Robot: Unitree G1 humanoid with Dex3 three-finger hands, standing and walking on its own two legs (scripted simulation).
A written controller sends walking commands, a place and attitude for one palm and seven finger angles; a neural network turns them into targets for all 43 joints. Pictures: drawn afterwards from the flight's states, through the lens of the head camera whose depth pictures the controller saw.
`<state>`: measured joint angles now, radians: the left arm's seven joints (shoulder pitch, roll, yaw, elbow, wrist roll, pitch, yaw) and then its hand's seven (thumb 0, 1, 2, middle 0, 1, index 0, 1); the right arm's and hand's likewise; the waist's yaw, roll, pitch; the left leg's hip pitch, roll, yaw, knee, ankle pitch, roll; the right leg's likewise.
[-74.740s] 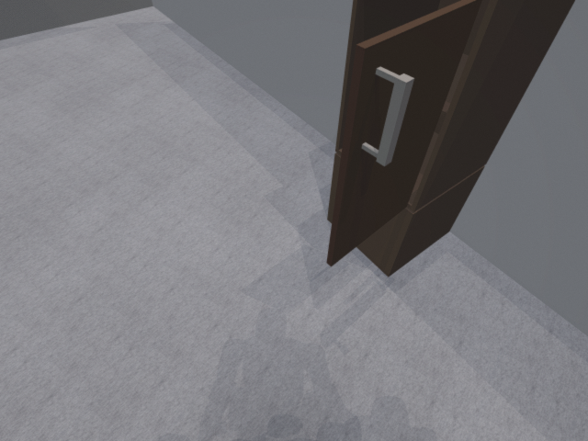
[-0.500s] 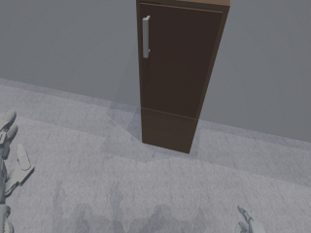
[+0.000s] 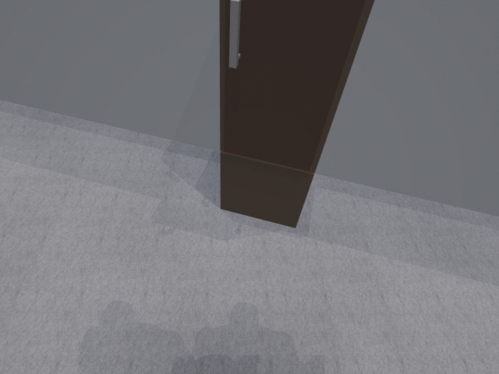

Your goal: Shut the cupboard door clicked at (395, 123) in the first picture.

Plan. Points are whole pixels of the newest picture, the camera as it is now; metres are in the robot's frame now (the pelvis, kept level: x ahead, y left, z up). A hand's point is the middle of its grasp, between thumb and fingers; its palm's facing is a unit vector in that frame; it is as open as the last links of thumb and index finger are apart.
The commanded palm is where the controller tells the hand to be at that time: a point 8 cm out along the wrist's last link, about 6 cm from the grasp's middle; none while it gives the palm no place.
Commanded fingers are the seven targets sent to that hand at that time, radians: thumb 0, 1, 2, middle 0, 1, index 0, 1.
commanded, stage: let the arm hang, fingers relaxed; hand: left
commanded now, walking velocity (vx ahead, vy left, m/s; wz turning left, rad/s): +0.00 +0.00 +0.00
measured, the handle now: (236, 32) +0.89 +0.08 +0.13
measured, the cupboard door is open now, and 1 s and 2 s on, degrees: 0 0 0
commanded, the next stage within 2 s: look to check the result in 0.76 s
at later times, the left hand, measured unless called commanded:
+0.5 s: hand out of the picture +0.00 +0.23 -0.16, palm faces +0.01 -0.96 -0.29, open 7.4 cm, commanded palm none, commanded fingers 0.00 0.90 0.90 -0.20 -0.30 -0.20 -0.30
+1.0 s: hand out of the picture +0.07 +0.21 -0.15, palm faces -0.03 -0.96 -0.28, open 7.4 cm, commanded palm none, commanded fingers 0.00 0.90 0.90 -0.20 -0.30 -0.20 -0.30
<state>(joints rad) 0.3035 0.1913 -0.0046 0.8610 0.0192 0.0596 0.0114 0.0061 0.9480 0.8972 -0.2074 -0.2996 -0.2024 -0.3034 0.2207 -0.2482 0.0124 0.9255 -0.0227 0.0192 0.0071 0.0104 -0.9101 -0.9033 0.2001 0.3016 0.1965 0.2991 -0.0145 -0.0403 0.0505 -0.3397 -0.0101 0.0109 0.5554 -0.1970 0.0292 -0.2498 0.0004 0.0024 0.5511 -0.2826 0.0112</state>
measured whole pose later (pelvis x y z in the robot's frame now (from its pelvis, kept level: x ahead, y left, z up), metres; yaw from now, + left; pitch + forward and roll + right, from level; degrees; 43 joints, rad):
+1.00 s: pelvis +0.03 -0.01 +0.01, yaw -1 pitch -1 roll +0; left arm 0.18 0.27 0.02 1.14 0.01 -0.01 0.00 0.00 0.90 0.90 -0.20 -0.30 -0.20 -0.30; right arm 0.19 -0.28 -0.01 1.11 -0.01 -0.01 -0.02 0.01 -0.91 -0.90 0.20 0.30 0.20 0.30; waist -0.01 0.01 0.05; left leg -0.20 0.00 0.02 0.37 -0.15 0.02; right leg -0.12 0.01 0.02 0.36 -0.22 0.00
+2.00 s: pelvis +0.06 -0.03 +0.02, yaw -1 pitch -2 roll +0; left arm 0.20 0.24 0.02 1.14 0.01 -0.01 0.02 0.00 0.90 0.90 -0.20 -0.30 -0.20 -0.30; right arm 0.18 -0.25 0.00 1.13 -0.01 0.00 -0.03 0.01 -0.91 -0.90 0.20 0.30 0.20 0.30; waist -0.01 0.01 0.04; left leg -0.12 0.02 0.02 0.34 -0.18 -0.01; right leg -0.03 0.03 0.02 0.31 -0.24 -0.03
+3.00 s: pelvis +0.04 -0.02 +0.02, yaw -1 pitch -2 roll +0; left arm 0.20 0.24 0.01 1.15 0.01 -0.01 0.01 0.00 0.90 0.90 -0.20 -0.30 -0.20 -0.30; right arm 0.19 -0.25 0.00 1.13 -0.01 0.00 -0.02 0.01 -0.91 -0.90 0.20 0.30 0.20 0.30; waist 0.00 0.01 0.05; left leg -0.14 0.01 0.02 0.34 -0.16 0.00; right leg -0.05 0.02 0.02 0.31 -0.22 -0.01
